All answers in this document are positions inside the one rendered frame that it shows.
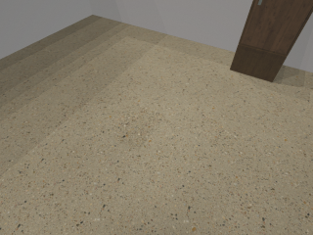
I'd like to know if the cupboard door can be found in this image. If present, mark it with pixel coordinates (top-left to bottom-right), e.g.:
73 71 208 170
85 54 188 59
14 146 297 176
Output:
241 0 313 54

